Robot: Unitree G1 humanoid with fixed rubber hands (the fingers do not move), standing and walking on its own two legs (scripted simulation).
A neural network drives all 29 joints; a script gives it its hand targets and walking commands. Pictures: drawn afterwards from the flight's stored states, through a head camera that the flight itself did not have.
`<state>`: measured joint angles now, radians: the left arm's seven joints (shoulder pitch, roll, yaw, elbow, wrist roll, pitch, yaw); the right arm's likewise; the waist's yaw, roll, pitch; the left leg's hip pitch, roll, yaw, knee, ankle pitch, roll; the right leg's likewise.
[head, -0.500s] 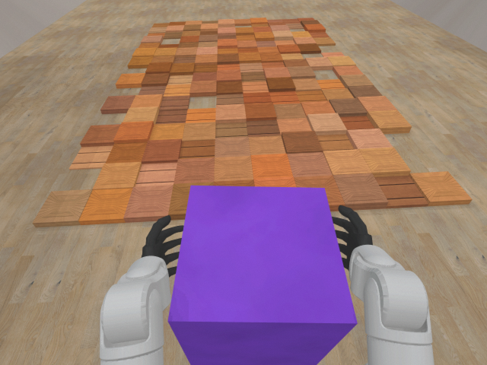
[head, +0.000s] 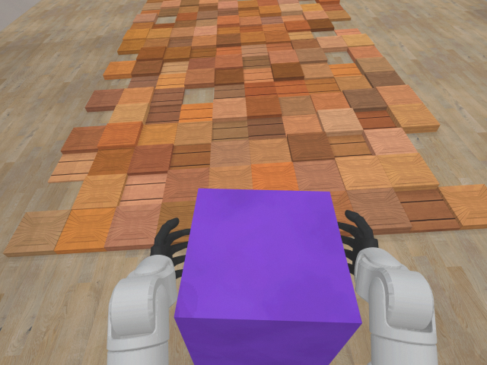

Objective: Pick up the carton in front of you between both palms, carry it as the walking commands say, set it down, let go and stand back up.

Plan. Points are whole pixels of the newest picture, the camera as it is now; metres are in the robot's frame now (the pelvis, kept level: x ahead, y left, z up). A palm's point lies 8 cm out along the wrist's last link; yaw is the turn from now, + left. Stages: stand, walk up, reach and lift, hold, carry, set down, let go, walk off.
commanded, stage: carry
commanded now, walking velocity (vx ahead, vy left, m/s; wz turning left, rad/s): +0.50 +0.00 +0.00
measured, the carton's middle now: (260, 285) +0.26 +0.00 -0.01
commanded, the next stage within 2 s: none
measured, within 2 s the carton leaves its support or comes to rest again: neither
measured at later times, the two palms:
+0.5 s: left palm (181, 90) +0.67 +0.16 +0.12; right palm (315, 86) +0.64 -0.13 +0.13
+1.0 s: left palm (202, 25) +1.04 +0.15 +0.12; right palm (298, 17) +1.06 -0.15 +0.13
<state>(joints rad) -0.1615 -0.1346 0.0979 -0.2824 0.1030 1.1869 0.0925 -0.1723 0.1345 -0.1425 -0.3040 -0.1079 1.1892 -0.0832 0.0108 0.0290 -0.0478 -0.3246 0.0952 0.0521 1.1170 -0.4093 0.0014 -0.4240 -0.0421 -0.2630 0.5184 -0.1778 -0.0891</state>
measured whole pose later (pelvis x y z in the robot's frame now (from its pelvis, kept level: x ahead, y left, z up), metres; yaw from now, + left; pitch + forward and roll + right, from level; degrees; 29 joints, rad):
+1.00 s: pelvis +0.66 -0.01 +0.00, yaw -2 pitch +6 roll +0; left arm -0.84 -0.03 0.26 0.07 0.08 1.31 0.14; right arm -0.87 -0.01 -0.34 0.06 -0.07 1.33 -0.13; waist 0.08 0.02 0.07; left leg -0.61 0.00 0.01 1.48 -0.49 0.06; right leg -0.35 0.00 -0.13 0.57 -0.33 -0.06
